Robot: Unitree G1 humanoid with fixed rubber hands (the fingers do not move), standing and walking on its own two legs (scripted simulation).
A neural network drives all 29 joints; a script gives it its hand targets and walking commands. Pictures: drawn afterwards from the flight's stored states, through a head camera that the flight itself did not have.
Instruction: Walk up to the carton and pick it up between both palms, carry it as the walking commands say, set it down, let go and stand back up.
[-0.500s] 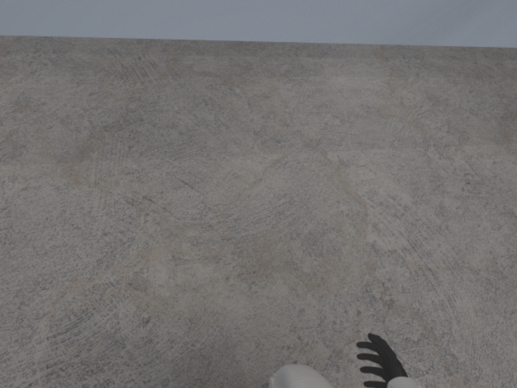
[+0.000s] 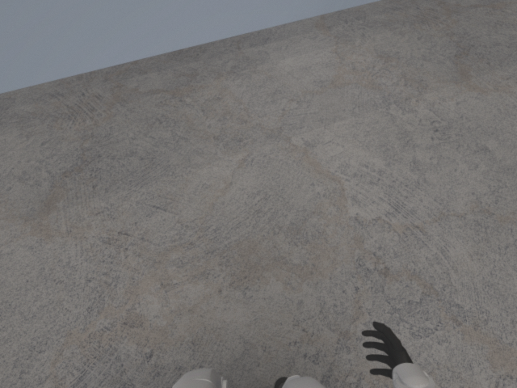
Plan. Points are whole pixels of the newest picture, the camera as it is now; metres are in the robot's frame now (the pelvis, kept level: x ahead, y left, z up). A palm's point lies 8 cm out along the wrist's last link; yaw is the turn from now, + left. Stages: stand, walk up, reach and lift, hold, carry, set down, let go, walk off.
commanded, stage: walk up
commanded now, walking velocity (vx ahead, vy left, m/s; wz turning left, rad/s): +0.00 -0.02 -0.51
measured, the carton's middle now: out of the picture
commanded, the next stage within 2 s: none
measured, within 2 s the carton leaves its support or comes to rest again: neither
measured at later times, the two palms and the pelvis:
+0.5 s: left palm out of the picture +0.01 +0.34 -0.15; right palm out of the picture +0.06 -0.17 -0.10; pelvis -0.04 +0.09 -0.01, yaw -11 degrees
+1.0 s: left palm out of the picture +0.06 +0.32 -0.12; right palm out of the picture -0.03 -0.20 -0.15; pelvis -0.07 +0.07 -0.02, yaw -27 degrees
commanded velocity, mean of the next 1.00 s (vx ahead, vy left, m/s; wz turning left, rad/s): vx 0.00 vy -0.01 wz -0.50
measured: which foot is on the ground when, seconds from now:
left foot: up 0.00-0.20, down 0.22-0.84, up 0.86-1.00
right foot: down 0.00-0.22, up 0.24-0.82, down 0.84-1.00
